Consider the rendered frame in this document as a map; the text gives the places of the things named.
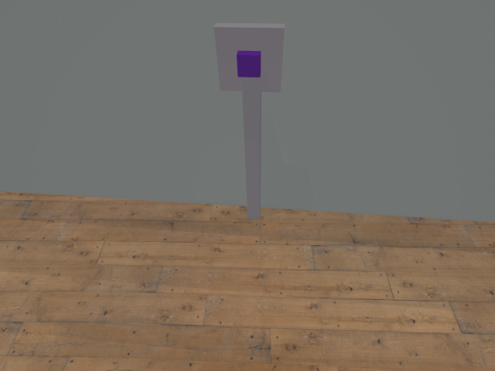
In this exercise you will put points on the button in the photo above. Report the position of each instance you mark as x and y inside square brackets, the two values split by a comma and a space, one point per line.
[248, 63]

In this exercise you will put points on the panel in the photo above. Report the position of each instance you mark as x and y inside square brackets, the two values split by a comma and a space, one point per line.
[269, 39]

